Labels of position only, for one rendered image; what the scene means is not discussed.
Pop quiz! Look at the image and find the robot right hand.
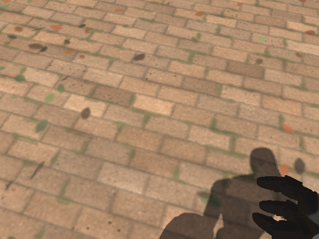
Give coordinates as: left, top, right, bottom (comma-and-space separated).
252, 175, 319, 239

